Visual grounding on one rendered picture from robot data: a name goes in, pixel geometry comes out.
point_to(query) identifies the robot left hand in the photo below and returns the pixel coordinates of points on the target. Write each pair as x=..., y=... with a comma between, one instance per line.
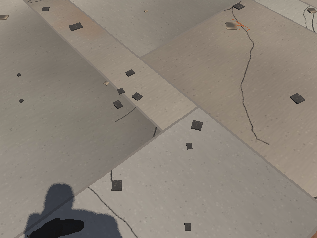
x=57, y=227

